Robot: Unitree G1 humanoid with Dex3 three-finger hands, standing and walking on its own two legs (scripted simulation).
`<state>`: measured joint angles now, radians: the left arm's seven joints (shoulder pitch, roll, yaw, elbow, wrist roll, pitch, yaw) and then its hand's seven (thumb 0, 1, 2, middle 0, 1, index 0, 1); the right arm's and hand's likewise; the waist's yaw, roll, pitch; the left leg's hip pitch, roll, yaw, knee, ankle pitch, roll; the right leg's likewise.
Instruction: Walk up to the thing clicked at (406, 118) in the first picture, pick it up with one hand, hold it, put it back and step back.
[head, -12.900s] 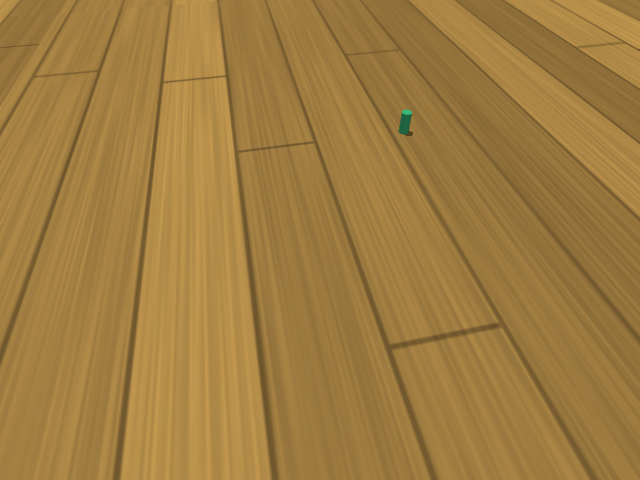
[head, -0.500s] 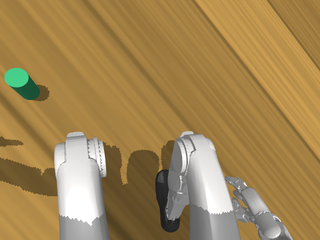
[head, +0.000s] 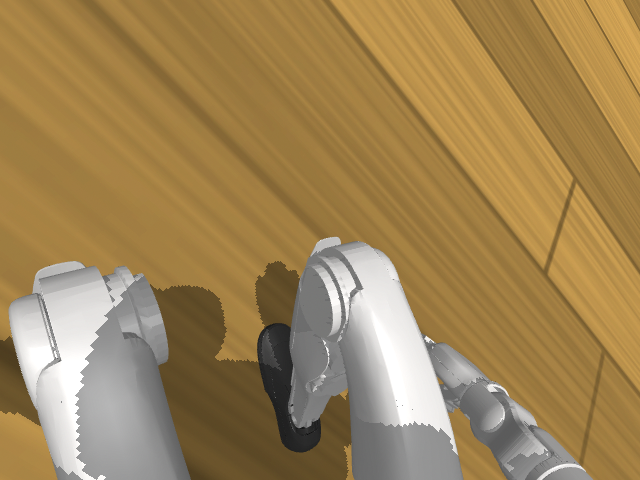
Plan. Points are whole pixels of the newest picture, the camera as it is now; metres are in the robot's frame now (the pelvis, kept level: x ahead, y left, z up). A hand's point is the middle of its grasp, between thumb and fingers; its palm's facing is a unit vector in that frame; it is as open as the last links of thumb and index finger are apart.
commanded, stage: close in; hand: left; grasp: from the side
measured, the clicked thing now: out of the picture +0.44 +0.39 -0.23
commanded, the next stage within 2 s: rest palm in 0.64 s
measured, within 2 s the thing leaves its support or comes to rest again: leaves its support in 1.84 s
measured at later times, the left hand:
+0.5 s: hand out of the picture +0.40 +0.39 -0.19, palm faces +0.55 -0.83 +0.00, open 17.4 cm
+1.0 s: hand out of the picture +0.41 +0.37 -0.19, palm faces +0.58 -0.81 +0.00, open 16.4 cm
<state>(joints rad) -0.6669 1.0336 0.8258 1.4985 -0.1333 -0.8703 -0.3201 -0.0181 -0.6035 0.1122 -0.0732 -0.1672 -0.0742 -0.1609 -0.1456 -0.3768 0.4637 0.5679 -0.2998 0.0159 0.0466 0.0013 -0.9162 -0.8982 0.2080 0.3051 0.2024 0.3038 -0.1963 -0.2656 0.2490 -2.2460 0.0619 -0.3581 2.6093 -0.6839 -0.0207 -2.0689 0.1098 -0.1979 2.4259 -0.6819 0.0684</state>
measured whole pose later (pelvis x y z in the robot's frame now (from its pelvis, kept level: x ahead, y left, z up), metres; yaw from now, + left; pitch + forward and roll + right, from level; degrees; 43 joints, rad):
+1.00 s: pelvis -0.01 +0.01 -0.01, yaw -3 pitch +10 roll -18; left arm -0.65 0.98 0.70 1.50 -0.11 -1.03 -0.02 -0.02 -0.46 0.30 -0.10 -0.22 -0.10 -0.22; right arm -0.19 -0.37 0.56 0.49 -0.36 0.09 0.10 0.00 -0.89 -0.90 0.21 0.30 0.20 0.30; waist -0.22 -0.32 0.31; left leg -2.23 0.07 -0.43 2.68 -0.70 -0.01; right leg -2.04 0.14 -0.24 2.44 -0.66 0.07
